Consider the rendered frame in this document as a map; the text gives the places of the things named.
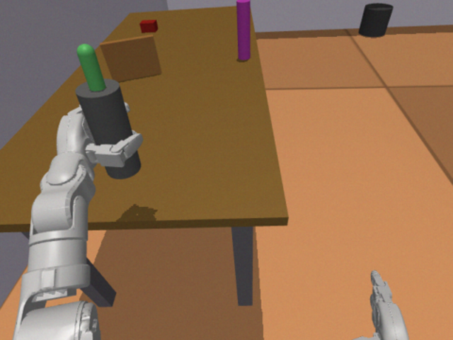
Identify right robot hand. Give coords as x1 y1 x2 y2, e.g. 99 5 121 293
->
353 270 409 340

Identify table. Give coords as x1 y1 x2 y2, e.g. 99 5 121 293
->
0 6 289 307

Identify left robot arm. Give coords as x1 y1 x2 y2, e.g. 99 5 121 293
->
12 152 101 340

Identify left robot hand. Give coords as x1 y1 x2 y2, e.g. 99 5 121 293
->
57 103 143 168

